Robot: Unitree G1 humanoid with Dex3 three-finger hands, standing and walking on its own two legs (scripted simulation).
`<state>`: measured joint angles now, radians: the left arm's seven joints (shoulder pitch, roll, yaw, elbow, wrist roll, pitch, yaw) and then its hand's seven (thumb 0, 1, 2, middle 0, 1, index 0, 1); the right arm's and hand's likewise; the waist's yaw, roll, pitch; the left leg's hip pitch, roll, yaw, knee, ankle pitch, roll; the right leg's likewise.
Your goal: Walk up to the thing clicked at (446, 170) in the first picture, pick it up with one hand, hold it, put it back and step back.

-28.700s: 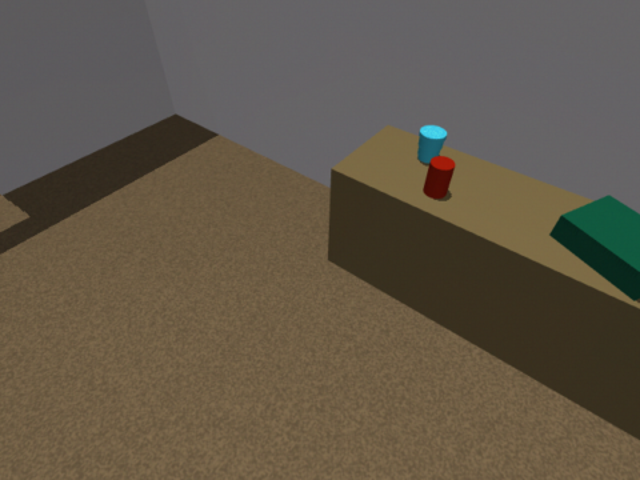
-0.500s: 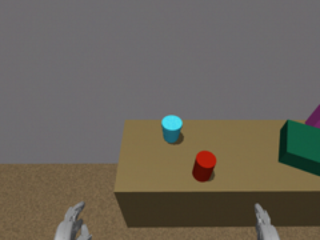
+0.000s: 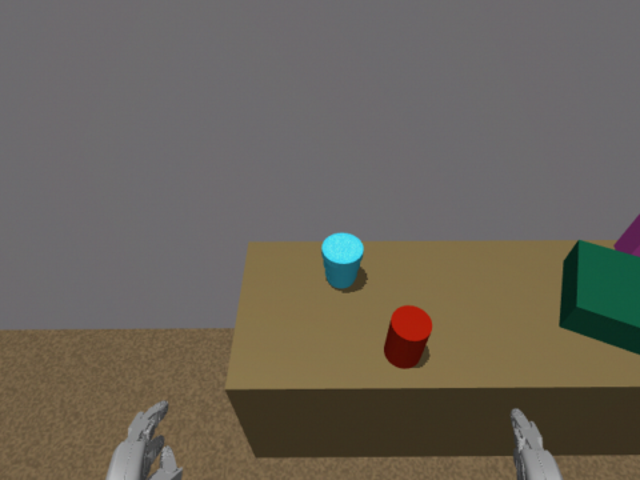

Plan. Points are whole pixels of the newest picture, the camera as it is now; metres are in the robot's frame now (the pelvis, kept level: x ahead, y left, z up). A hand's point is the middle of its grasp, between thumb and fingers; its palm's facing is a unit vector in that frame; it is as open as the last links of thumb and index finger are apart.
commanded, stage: home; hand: right
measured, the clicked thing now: (406, 337) +0.44 -0.14 -0.20
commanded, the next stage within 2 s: stand in 0.70 s
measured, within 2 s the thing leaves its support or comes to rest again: neither
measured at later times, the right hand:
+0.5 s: hand out of the picture +0.16 -0.17 -0.06, palm faces +0.11 +0.96 -0.27, open 17.4 cm
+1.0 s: hand out of the picture +0.13 -0.21 -0.10, palm faces -0.06 +0.93 -0.35, open 15.6 cm
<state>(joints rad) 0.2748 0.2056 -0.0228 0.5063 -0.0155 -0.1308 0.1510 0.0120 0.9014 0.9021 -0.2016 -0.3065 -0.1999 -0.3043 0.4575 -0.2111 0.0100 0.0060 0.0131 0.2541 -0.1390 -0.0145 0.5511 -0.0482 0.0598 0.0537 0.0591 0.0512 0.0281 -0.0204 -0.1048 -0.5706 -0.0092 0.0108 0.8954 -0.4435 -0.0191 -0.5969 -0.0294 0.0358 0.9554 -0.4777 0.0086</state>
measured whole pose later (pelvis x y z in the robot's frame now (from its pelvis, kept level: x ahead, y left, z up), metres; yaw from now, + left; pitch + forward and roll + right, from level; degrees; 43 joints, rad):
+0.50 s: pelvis -0.01 +0.01 +0.00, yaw +0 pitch +6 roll +2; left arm 0.28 0.21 -0.02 0.50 -0.01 -0.13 0.16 0.01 0.90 0.90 -0.20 -0.31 -0.20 -0.30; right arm 0.46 -0.21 0.01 0.00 0.02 0.26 -0.14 -0.01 0.54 -0.05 0.06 0.06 0.06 0.05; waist 0.03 -0.02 -0.10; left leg -0.59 -0.01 0.01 0.91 -0.44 -0.01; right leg -0.61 -0.03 0.04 0.96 -0.47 0.02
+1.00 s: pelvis -0.01 +0.01 +0.01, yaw +0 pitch +2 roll +0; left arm 0.20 0.30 0.00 0.75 0.06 -0.04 0.02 0.01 0.90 0.90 -0.20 -0.31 -0.20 -0.30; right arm 0.28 -0.32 0.00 0.54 -0.06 0.04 -0.01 -0.01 0.30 -0.29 0.16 0.20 0.15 0.20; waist 0.01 0.02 -0.01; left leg -0.47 0.02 -0.02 0.86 -0.42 -0.01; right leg -0.46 0.00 0.01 0.85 -0.42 0.00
